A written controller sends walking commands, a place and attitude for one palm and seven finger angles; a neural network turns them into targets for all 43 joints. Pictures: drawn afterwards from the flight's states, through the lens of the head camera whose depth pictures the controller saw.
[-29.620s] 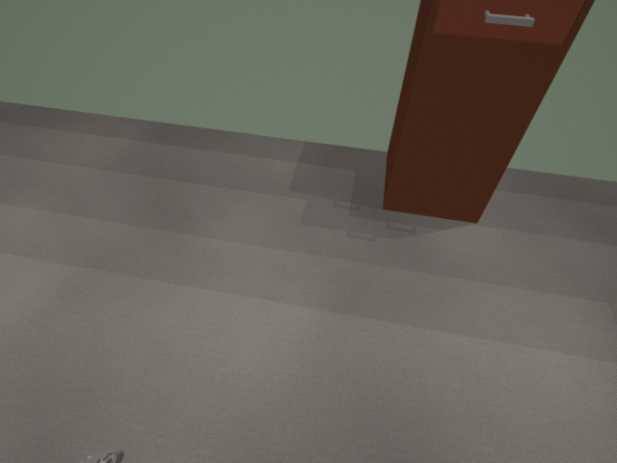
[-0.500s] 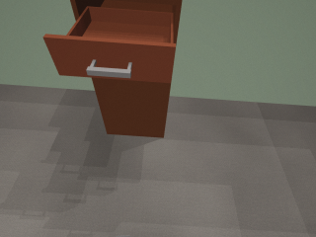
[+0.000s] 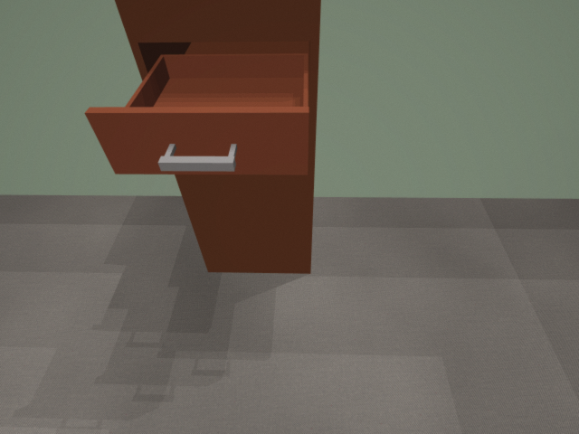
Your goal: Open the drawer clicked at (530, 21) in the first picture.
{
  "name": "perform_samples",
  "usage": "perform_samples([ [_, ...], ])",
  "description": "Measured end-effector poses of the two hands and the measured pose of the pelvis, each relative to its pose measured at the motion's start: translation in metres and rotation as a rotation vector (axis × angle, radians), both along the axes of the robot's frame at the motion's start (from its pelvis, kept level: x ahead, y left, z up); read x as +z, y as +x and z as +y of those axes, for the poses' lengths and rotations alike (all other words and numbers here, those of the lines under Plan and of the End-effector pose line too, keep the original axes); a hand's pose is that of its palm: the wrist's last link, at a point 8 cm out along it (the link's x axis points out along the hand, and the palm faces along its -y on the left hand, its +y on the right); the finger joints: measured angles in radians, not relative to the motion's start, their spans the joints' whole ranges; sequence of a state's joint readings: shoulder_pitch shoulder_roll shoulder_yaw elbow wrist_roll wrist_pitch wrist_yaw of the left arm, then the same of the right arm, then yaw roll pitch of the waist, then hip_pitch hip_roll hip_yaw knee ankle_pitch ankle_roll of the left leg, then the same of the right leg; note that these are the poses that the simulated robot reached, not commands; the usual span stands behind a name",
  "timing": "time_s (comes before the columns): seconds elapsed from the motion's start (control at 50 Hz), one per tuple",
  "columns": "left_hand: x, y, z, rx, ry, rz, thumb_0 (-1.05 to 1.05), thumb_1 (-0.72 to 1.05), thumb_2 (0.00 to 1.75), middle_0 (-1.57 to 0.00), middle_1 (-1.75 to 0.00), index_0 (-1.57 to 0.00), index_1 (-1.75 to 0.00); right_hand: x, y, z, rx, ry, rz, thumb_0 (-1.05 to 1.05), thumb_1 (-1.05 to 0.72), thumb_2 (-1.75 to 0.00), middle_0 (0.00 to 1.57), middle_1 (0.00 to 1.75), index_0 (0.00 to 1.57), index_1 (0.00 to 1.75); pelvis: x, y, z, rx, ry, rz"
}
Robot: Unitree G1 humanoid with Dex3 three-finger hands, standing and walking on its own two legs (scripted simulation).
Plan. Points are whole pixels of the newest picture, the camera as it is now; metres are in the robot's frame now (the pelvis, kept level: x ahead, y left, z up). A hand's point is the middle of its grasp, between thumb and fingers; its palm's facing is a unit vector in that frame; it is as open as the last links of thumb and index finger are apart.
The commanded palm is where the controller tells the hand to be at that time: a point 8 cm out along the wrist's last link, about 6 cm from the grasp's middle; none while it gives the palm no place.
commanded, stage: let the arm hang, fingers relaxed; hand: left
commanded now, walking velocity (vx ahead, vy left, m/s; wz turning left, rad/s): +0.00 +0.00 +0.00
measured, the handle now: (200, 156) +0.54 +0.19 +0.09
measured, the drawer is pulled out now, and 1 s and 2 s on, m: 0.30 0.30 0.30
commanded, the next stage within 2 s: look to check the result in 0.24 s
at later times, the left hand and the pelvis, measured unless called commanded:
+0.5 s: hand out of the picture +0.03 +0.18 -0.17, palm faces +0.01 -0.97 -0.23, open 7.4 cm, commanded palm none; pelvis +0.02 -0.01 +0.00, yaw +0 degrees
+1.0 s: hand out of the picture +0.07 +0.20 -0.16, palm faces -0.01 -0.96 -0.28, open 7.4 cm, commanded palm none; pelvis +0.02 -0.01 +0.01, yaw -1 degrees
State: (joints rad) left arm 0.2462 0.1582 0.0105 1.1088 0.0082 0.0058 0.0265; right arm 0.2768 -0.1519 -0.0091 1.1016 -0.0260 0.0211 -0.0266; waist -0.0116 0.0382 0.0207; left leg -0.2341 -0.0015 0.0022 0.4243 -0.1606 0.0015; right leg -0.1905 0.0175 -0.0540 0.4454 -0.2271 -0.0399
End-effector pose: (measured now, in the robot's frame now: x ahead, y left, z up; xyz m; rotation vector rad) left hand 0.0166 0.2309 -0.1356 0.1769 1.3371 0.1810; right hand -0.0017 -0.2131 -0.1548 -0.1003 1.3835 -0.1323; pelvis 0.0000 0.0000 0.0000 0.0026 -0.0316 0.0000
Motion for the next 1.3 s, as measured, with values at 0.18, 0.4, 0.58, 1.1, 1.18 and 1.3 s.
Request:
perform_samples([
  [0.18,0.002,0.040,-0.007,-0.035,-0.010,-0.066,0.00,0.92,0.90,-0.20,-0.30,-0.21,-0.30,0.004,0.002,-0.008,-0.017,-0.013,0.008,0.01,-0.92,-0.90,0.20,0.29,0.20,0.30,0.002,0.008,-0.005,-0.004,0.001,0.000],
  [0.4,0.000,0.018,-0.008,-0.015,-0.007,0.028,0.00,0.91,0.90,-0.20,-0.30,-0.21,-0.30,0.006,-0.001,-0.013,-0.019,-0.017,0.061,0.01,-0.91,-0.90,0.20,0.29,0.20,0.30,0.003,0.014,-0.008,-0.005,0.000,0.000],
  [0.58,0.002,0.004,-0.004,-0.001,0.006,0.076,0.00,0.90,0.90,-0.20,-0.30,-0.21,-0.30,0.007,0.013,-0.025,-0.005,-0.038,0.043,0.01,-0.91,-0.90,0.20,0.30,0.20,0.30,0.004,0.016,-0.010,-0.008,-0.002,-0.001],
  [1.1,0.013,0.067,0.016,-0.060,0.058,-0.039,0.00,0.90,0.90,-0.20,-0.30,-0.21,-0.30,0.016,0.056,-0.055,0.021,-0.095,-0.032,0.01,-0.91,-0.90,0.20,0.30,0.20,0.30,0.006,0.027,-0.013,-0.014,0.001,0.008],
  [1.18,0.015,0.075,0.019,-0.067,0.066,-0.052,0.00,0.90,0.90,-0.20,-0.30,-0.21,-0.30,0.017,0.060,-0.059,0.022,-0.102,-0.034,0.01,-0.91,-0.90,0.20,0.30,0.20,0.30,0.006,0.029,-0.013,-0.014,0.002,0.010],
  [1.3,0.017,0.083,0.022,-0.077,0.075,-0.059,0.00,0.90,0.90,-0.20,-0.30,-0.21,-0.30,0.019,0.067,-0.064,0.022,-0.114,-0.042,0.01,-0.91,-0.90,0.20,0.30,0.20,0.30,0.007,0.032,-0.013,-0.018,0.002,0.010],
])
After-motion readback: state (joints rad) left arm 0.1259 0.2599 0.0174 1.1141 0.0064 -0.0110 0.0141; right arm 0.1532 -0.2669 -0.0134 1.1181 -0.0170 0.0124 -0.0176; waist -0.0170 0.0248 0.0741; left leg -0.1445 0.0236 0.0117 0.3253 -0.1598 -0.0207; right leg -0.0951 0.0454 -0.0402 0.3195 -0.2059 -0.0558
